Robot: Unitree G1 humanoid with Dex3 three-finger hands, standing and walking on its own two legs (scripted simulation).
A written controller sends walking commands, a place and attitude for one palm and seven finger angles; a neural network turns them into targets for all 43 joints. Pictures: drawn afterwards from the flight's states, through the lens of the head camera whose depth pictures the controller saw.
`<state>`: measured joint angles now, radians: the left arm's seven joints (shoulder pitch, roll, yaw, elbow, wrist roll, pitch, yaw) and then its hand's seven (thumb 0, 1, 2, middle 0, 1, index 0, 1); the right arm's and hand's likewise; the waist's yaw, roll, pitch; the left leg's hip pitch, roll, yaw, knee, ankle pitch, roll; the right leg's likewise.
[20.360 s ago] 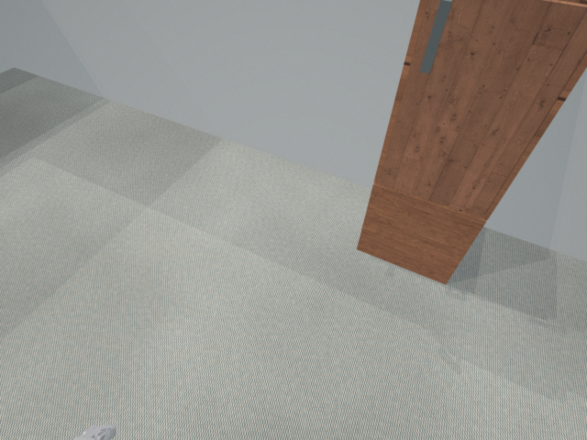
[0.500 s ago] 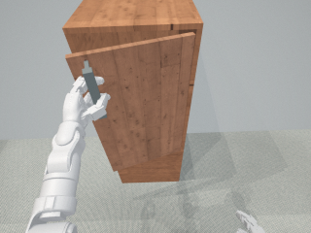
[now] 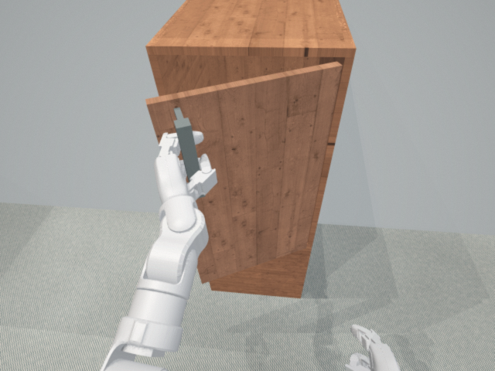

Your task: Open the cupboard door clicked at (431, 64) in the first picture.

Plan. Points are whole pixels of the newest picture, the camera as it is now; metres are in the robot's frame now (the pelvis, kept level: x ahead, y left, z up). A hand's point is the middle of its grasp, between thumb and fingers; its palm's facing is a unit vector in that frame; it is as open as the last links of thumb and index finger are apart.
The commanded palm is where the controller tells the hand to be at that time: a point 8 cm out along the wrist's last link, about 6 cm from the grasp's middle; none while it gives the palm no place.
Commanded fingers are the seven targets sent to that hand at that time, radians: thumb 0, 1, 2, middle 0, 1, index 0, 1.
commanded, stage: pull the door open along its arc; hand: left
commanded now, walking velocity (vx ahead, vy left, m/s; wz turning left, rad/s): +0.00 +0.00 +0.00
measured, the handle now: (188, 154) +0.42 +0.14 +0.15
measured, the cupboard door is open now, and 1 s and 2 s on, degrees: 26 46 48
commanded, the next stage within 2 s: open thumb and fingers to let go in 0.50 s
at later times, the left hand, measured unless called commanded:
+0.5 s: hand (253, 220) +0.28 +0.02 +0.16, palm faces +0.23 -0.97 -0.02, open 6.6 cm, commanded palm +0.22 +0.05 +0.15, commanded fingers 0.00 0.90 0.90 -0.40 -1.35 -0.40 -1.35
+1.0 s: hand (243, 211) +0.29 +0.04 +0.16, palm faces +0.32 -0.95 -0.01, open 10.1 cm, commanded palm +0.24 +0.07 +0.15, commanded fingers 0.00 -0.50 0.30 -0.30 -1.20 -0.30 -1.20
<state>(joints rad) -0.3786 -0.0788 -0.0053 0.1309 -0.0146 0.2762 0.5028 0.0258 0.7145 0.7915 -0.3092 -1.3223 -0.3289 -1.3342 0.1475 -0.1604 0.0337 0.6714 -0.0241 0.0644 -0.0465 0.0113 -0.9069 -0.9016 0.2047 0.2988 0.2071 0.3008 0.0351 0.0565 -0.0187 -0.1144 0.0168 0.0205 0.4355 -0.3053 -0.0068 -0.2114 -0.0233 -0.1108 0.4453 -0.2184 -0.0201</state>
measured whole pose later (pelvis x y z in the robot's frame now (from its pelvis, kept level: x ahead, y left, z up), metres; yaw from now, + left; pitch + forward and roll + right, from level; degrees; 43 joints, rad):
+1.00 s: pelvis -0.03 -0.01 +0.00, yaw +0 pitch -4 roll +0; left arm -0.20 -0.14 -0.26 -0.09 0.01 0.35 0.62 0.02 0.06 0.55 -0.37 -1.26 -0.35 -1.26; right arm 0.10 -0.17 0.02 0.69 -0.03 0.09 0.00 0.01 -0.91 -0.90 0.20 0.30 0.20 0.30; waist 0.02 0.06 0.00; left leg -0.13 0.02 0.01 0.48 -0.29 -0.01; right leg -0.20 -0.02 -0.12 0.46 -0.19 -0.03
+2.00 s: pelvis -0.03 +0.00 +0.00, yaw -1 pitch -5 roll +0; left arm -0.05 0.00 -0.24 -0.23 -0.05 0.29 0.14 -0.01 -0.50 0.30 -0.14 -0.31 -0.12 -0.31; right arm 0.14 -0.18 0.07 0.55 0.01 0.10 0.01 0.01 -0.91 -0.90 0.20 0.30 0.20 0.30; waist 0.03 0.04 0.00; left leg -0.09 0.01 0.04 0.47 -0.30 0.00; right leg -0.20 -0.03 -0.09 0.48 -0.20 -0.02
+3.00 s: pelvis -0.02 +0.00 -0.01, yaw +0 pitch -5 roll +0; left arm 0.37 0.16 -0.05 -0.60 -0.14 0.25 -0.06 -0.01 -0.50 0.30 -0.16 -0.30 -0.15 -0.30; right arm 0.20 -0.21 0.09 0.53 0.03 -0.07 -0.04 0.02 -0.91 -0.90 0.20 0.30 0.21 0.30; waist 0.05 0.06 -0.01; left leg -0.11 0.01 0.02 0.53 -0.34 0.00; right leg -0.20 -0.03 -0.11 0.52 -0.24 -0.02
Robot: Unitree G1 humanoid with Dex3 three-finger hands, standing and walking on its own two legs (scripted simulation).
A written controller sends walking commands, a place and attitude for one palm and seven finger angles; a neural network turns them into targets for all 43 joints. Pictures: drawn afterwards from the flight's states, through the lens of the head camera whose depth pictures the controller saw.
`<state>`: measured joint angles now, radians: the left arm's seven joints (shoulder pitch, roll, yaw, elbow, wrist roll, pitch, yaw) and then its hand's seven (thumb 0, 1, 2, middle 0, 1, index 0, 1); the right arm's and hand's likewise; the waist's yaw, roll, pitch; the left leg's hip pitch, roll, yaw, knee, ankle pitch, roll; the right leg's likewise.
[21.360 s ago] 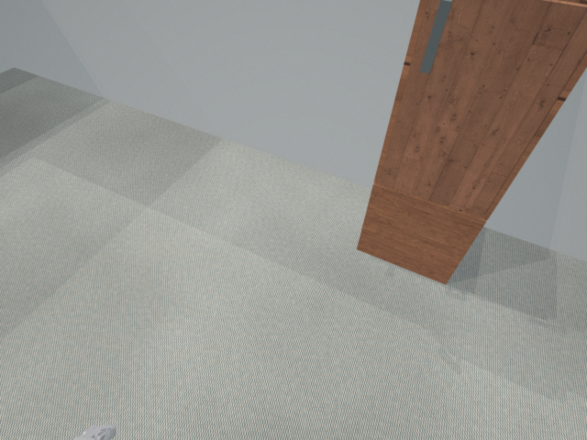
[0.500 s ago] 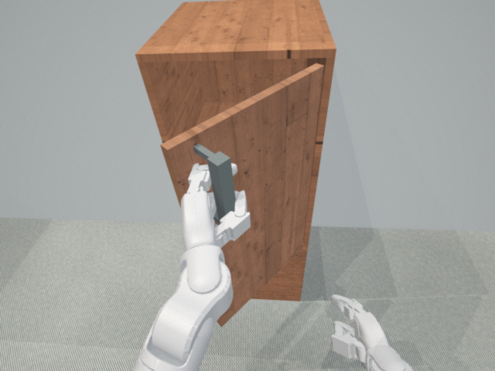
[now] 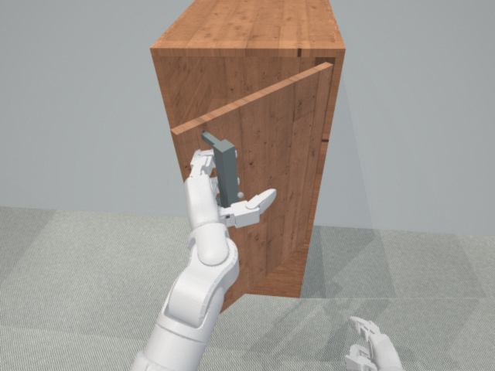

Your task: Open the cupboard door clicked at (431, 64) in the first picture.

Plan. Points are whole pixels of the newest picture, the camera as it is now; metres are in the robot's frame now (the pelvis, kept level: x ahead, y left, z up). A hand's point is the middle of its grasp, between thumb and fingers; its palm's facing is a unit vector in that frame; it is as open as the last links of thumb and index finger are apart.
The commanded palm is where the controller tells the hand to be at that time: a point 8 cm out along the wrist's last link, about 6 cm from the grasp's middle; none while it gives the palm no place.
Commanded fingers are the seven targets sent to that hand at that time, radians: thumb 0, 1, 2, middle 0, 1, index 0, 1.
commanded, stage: open thumb and fingers to let go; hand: left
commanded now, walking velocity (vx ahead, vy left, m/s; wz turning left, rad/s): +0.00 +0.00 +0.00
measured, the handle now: (220, 179) +0.37 +0.08 +0.15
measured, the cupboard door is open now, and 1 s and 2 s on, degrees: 46 48 48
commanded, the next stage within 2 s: slide the hand sideways off the handle in 0.42 s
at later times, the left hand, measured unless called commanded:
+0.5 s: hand (241, 195) +0.33 +0.04 +0.16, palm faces +0.26 -0.96 -0.01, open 15.1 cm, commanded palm +0.27 +0.08 +0.16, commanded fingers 0.00 -0.50 0.30 -0.15 -0.30 -0.15 -0.30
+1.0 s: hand (237, 217) +0.28 +0.04 +0.16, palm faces -0.11 -0.99 -0.02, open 16.4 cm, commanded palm +0.24 +0.10 +0.16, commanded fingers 0.00 -0.50 0.30 -0.15 -0.30 -0.15 -0.30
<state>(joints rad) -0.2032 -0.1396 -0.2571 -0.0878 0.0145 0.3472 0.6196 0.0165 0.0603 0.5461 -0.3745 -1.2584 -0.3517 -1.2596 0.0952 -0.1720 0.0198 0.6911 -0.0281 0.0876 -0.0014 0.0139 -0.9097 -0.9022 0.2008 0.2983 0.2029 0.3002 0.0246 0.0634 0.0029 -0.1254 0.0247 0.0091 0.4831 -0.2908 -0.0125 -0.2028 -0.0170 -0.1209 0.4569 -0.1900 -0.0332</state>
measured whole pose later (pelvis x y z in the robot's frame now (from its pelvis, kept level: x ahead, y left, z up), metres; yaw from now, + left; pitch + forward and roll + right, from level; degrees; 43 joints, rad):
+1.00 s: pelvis +0.00 +0.01 +0.00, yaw -1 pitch -5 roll +0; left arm -0.05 0.00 -0.24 -0.23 -0.05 0.29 0.14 -0.01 -0.50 0.30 -0.14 -0.31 -0.12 -0.31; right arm 0.14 -0.18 0.07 0.55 0.01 0.10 0.01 0.01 -0.91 -0.90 0.20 0.30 0.20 0.30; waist 0.03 0.04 0.00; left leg -0.09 0.01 0.04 0.47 -0.30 0.00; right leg -0.20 -0.03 -0.09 0.48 -0.20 -0.02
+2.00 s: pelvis +0.01 +0.01 +0.00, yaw +0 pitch -5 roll +0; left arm 0.37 0.16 -0.05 -0.60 -0.14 0.25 -0.06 -0.01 -0.50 0.30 -0.16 -0.30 -0.15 -0.30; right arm 0.20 -0.21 0.09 0.53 0.03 -0.07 -0.04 0.02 -0.91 -0.90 0.20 0.30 0.21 0.30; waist 0.05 0.06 -0.01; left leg -0.11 0.01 0.02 0.53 -0.34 0.00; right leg -0.20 -0.03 -0.11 0.52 -0.24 -0.02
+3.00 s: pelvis +0.02 +0.02 +0.01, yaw -1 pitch -5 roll -1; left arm 0.46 0.32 0.29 -0.39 -0.02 -0.14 0.13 0.01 0.56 0.76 -0.20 -0.30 -0.20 -0.30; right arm 0.19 -0.21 0.03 0.64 -0.01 -0.11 -0.08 0.02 -0.91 -0.90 0.20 0.30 0.21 0.30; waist 0.07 0.05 0.06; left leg -0.01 0.01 0.03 0.39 -0.29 0.01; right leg -0.09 -0.02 -0.09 0.36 -0.18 0.00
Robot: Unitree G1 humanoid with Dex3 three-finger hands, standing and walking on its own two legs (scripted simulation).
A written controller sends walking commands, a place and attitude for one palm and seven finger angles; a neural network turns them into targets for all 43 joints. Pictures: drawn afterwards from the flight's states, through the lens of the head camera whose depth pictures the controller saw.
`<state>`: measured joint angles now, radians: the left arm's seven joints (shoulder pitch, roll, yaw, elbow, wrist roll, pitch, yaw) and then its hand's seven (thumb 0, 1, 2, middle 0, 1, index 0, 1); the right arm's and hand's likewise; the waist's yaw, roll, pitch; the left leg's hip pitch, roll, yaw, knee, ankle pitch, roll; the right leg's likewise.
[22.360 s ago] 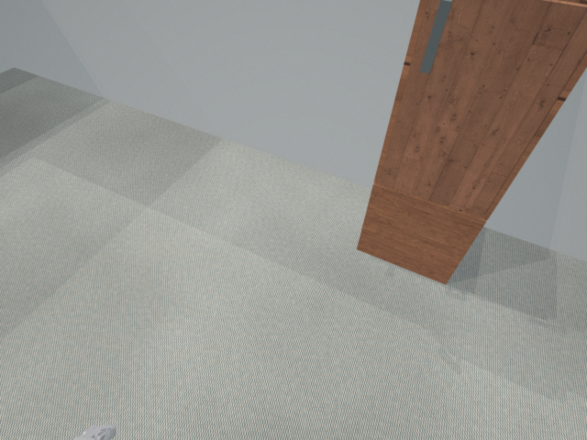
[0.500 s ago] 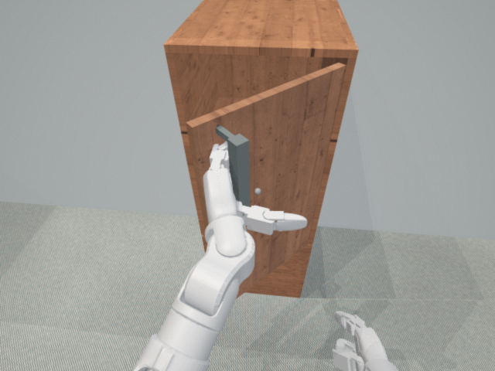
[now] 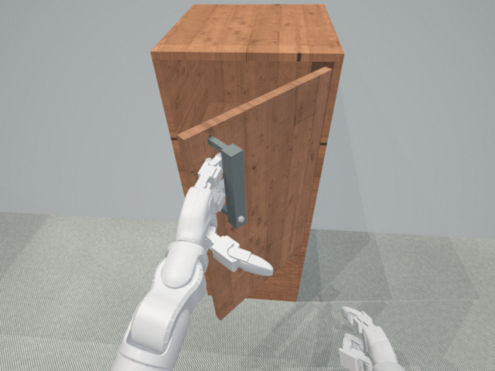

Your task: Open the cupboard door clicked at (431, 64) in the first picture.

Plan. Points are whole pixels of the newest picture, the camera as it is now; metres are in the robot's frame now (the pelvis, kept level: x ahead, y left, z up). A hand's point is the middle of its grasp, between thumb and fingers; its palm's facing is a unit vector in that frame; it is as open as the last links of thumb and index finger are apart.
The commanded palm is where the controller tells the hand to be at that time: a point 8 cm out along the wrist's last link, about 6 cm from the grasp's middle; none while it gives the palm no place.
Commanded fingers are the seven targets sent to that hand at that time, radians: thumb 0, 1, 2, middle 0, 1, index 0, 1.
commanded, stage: slide the hand sideways off the handle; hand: left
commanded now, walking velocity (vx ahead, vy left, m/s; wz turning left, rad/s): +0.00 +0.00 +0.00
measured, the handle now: (226, 183) +0.36 +0.07 +0.16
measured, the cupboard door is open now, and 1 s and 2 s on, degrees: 48 48 48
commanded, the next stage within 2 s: draw the hand back to the body in 0.72 s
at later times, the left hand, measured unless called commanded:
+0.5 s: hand (201, 255) +0.22 +0.08 +0.16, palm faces -0.05 -1.00 -0.03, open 16.3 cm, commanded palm +0.18 +0.13 +0.16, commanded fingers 0.00 -0.50 0.30 -0.15 -0.30 -0.15 -0.30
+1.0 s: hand (173, 266) +0.21 +0.11 +0.16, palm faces -0.03 -1.00 -0.07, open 16.3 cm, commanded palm +0.16 +0.17 +0.16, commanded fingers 0.00 -0.50 0.30 -0.15 -0.30 -0.15 -0.30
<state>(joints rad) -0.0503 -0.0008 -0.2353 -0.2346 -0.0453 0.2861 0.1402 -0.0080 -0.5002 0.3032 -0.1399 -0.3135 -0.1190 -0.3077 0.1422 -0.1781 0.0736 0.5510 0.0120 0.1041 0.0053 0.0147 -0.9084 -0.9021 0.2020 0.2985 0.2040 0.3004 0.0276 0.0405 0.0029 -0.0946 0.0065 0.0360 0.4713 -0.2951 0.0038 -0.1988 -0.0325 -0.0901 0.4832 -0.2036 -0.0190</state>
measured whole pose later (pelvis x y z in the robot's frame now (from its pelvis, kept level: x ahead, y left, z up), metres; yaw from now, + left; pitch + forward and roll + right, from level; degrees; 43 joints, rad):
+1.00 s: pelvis +0.01 +0.00 +0.00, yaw +1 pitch -5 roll +0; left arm 0.37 0.16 -0.05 -0.60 -0.14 0.25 -0.06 -0.01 -0.50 0.30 -0.16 -0.30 -0.15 -0.30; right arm 0.20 -0.21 0.09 0.53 0.03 -0.07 -0.04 0.02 -0.91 -0.90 0.20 0.30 0.21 0.30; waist 0.05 0.06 -0.01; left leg -0.11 0.01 0.02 0.53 -0.34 0.00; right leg -0.20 -0.03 -0.11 0.52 -0.24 -0.02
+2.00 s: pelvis +0.02 +0.01 +0.01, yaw +0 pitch -5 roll -1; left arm 0.46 0.32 0.29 -0.39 -0.02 -0.14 0.13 0.01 0.56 0.76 -0.20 -0.30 -0.20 -0.30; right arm 0.19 -0.21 0.03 0.64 -0.01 -0.11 -0.08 0.02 -0.91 -0.90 0.20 0.30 0.21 0.30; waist 0.07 0.05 0.06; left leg -0.01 0.01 0.03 0.39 -0.29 0.01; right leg -0.09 -0.02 -0.09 0.36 -0.18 0.00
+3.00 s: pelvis -0.05 +0.02 -0.01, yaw +0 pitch -1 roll +1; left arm 0.57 0.42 0.43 -0.51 -0.02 -0.20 0.14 0.02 0.89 0.90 -0.22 -0.30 -0.21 -0.30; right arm 0.19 -0.22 -0.01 0.54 0.00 -0.04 -0.09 0.01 -0.91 -0.90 0.20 0.30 0.21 0.30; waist 0.01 -0.01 0.07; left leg -0.30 -0.03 0.06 0.58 -0.27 0.04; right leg -0.39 -0.07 -0.06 0.55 -0.14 0.01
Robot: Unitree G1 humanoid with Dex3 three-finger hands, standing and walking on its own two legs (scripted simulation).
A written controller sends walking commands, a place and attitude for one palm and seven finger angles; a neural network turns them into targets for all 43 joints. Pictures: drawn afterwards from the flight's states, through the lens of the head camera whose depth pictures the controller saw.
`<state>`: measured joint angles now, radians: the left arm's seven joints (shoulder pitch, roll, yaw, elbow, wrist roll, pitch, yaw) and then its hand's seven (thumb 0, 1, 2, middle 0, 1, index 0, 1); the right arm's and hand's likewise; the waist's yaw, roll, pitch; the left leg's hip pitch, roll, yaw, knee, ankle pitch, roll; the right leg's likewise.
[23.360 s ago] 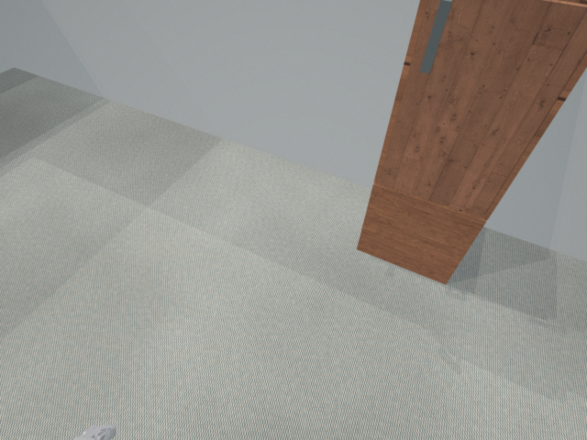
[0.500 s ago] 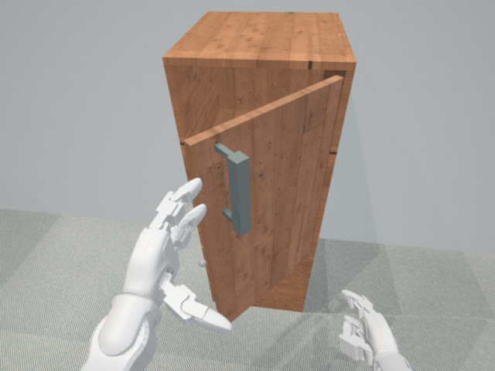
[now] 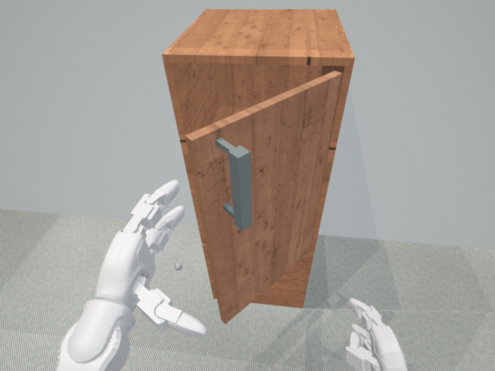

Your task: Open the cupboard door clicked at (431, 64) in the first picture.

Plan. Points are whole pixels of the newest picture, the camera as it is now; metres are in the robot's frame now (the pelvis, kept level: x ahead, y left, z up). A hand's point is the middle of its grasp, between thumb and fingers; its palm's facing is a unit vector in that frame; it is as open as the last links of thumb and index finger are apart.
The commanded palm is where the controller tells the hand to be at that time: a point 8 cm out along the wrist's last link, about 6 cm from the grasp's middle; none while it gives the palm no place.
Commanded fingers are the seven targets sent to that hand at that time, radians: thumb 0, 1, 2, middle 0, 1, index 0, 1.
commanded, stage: draw the hand back to the body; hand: left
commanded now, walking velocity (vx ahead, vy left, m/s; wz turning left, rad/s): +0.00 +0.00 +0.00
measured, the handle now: (233, 185) +0.35 +0.06 +0.16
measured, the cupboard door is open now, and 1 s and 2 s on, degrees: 48 48 48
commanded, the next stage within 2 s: step back with the hand held close in 1.40 s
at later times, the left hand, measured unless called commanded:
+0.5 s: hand (120, 266) +0.19 +0.18 +0.16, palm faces +0.24 -0.93 -0.28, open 15.1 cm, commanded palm +0.15 +0.23 +0.17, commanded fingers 0.00 0.03 0.52 -0.17 -0.30 -0.17 -0.30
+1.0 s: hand (69, 251) +0.21 +0.26 +0.16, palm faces +0.42 -0.82 -0.39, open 9.3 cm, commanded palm +0.16 +0.31 +0.18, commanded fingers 0.00 0.90 0.90 -0.20 -0.30 -0.20 -0.30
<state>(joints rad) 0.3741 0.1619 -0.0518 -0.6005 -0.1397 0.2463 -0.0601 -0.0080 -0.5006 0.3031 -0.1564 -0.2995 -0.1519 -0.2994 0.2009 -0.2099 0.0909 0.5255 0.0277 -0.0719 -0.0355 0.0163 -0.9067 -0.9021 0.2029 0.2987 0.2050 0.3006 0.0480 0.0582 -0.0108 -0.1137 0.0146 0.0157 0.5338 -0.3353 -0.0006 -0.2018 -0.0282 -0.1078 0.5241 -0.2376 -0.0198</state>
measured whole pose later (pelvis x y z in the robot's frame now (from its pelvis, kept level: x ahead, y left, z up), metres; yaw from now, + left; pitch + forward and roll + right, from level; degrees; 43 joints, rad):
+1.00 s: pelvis +0.02 +0.01 +0.01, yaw -1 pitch -5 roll -1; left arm 0.46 0.32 0.29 -0.39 -0.02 -0.14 0.13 0.01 0.56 0.76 -0.20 -0.30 -0.20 -0.30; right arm 0.19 -0.21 0.03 0.64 -0.01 -0.11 -0.08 0.02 -0.91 -0.90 0.20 0.30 0.21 0.30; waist 0.07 0.05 0.06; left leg -0.01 0.01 0.03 0.39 -0.29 0.01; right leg -0.09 -0.02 -0.09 0.36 -0.18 0.00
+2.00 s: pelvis -0.05 +0.02 -0.01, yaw -1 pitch -1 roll +1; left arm 0.57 0.42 0.43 -0.51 -0.02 -0.20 0.14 0.02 0.89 0.90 -0.22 -0.30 -0.21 -0.30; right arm 0.19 -0.22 -0.01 0.54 0.00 -0.04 -0.09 0.01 -0.91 -0.90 0.20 0.30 0.21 0.30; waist 0.01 -0.01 0.07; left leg -0.30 -0.03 0.06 0.58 -0.27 0.04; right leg -0.39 -0.07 -0.06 0.55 -0.14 0.01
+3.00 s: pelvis -0.27 +0.02 +0.00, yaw -1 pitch +0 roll +0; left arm 0.59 0.44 0.42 -0.54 -0.04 -0.17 0.15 0.02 0.89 0.90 -0.22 -0.30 -0.21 -0.30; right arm 0.21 -0.19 0.02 0.61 -0.01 -0.11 -0.07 0.01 -0.90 -0.90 0.21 0.30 0.21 0.30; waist 0.02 -0.04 0.01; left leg -0.47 -0.02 0.01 0.68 -0.28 -0.01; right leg -0.21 0.01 -0.05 0.47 -0.26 -0.05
